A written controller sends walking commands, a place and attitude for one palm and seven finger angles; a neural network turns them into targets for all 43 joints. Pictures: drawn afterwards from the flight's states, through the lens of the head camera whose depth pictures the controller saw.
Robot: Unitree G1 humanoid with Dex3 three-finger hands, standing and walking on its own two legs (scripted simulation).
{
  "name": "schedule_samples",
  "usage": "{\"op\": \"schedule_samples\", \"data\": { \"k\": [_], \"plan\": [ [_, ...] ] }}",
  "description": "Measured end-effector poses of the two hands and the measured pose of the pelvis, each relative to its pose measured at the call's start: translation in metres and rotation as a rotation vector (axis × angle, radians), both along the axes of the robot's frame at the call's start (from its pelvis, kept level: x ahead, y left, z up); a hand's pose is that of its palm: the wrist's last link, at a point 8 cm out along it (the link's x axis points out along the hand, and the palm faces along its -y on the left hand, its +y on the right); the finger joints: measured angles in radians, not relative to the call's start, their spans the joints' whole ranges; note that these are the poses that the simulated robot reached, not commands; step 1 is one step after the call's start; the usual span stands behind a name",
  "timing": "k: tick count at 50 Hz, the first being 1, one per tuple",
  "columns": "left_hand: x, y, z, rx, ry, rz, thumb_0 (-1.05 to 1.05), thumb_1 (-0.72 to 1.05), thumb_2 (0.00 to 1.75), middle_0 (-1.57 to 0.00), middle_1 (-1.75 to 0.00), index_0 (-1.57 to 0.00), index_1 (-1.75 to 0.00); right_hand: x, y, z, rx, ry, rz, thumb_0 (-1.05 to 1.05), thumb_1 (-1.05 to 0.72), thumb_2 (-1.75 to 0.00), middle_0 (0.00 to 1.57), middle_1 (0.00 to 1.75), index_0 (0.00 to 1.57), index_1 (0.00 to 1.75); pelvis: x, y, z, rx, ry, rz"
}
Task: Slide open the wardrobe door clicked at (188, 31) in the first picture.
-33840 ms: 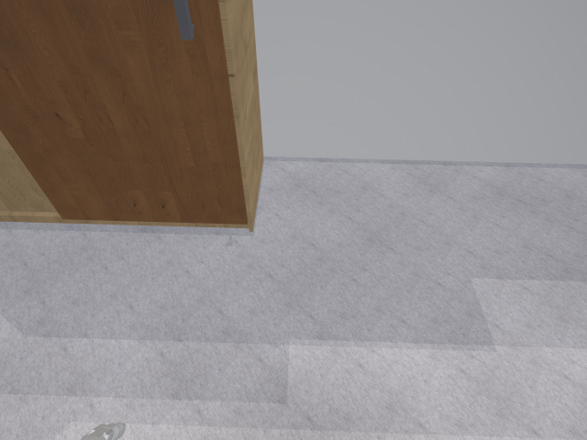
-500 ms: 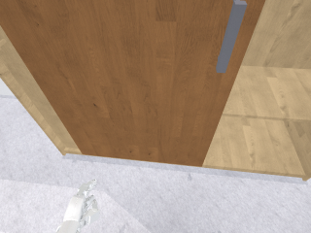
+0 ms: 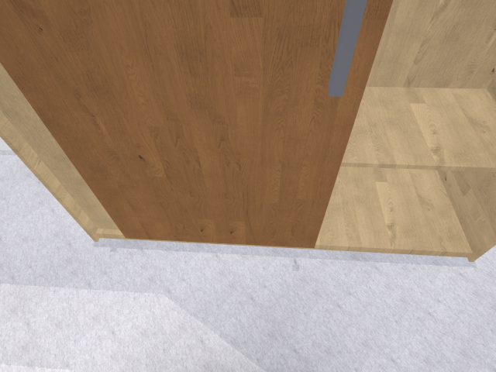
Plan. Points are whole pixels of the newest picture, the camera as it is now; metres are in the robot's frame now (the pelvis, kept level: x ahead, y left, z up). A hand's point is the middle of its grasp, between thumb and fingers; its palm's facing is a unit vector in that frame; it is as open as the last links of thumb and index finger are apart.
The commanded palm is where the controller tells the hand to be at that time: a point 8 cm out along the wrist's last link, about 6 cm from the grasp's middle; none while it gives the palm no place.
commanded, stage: let the arm hang, fingers relaxed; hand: right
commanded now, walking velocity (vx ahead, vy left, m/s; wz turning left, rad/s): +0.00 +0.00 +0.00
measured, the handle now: (344, 39) +0.66 -0.15 +0.20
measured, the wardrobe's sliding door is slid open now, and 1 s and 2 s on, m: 0.67 0.67 0.67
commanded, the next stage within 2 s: look to check the result in 0.62 s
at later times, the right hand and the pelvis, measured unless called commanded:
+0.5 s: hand out of the picture +0.04 -0.18 -0.18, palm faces -0.01 +0.98 -0.19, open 7.3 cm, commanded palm none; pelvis +0.01 -0.01 +0.00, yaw +1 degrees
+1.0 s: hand out of the picture +0.03 -0.19 -0.17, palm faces -0.01 +0.98 -0.20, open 7.4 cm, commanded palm none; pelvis +0.02 -0.01 +0.00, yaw +1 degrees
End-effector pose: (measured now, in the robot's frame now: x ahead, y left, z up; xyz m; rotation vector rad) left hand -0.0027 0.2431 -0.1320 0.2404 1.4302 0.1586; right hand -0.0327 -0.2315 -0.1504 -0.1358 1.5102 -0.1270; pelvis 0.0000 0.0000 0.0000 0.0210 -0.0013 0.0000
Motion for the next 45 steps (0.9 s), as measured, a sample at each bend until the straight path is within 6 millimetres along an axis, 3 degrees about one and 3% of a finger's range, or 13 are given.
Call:
{"op": "schedule_samples", "data": {
  "k": [3, 7, 13, 20, 25, 45],
  "plan": [
    [-0.012, -0.012, -0.006, -0.033, 0.027, 0.021, 0.00, 0.91, 0.90, -0.20, -0.30, -0.20, -0.30, -0.011, -0.006, 0.005, -0.023, 0.033, -0.006, 0.01, -0.95, -0.90, 0.20, 0.30, 0.20, 0.30, -0.001, -0.002, 0.001, -0.002, -0.001, 0.003],
    [-0.017, -0.027, -0.013, -0.072, 0.029, 0.040, 0.00, 0.91, 0.90, -0.21, -0.30, -0.20, -0.30, -0.009, -0.011, 0.010, -0.047, 0.029, -0.003, 0.01, -0.93, -0.90, 0.20, 0.30, 0.20, 0.30, -0.002, -0.005, 0.001, -0.005, -0.003, 0.007],
    [-0.010, -0.038, -0.017, -0.097, -0.004, 0.053, 0.00, 0.91, 0.90, -0.21, -0.30, -0.20, -0.30, 0.019, -0.011, 0.009, -0.050, -0.047, 0.015, 0.00, -0.92, -0.90, 0.20, 0.30, 0.19, 0.30, 0.000, -0.008, 0.001, -0.010, -0.004, 0.013],
    [0.001, -0.033, -0.013, -0.074, -0.045, 0.057, 0.01, 0.91, 0.90, -0.21, -0.30, -0.20, -0.30, 0.058, 0.000, 0.005, -0.015, -0.151, 0.037, 0.00, -0.91, -0.90, 0.20, 0.30, 0.19, 0.30, 0.003, -0.010, 0.001, -0.013, -0.008, 0.017],
    [0.010, -0.029, -0.010, -0.058, -0.067, 0.053, 0.00, 0.91, 0.90, -0.20, -0.30, -0.20, -0.30, 0.071, -0.002, 0.005, -0.016, -0.176, 0.044, 0.01, -0.93, -0.90, 0.20, 0.30, 0.20, 0.30, 0.006, -0.010, 0.002, -0.013, -0.009, 0.017],
    [0.037, -0.018, -0.007, -0.043, -0.074, 0.024, 0.00, 0.91, 0.90, -0.20, -0.30, -0.20, -0.30, 0.058, -0.008, 0.008, -0.032, -0.103, 0.027, 0.00, -0.91, -0.90, 0.20, 0.30, 0.20, 0.30, 0.017, -0.009, 0.004, -0.016, -0.009, 0.014]
  ]
}}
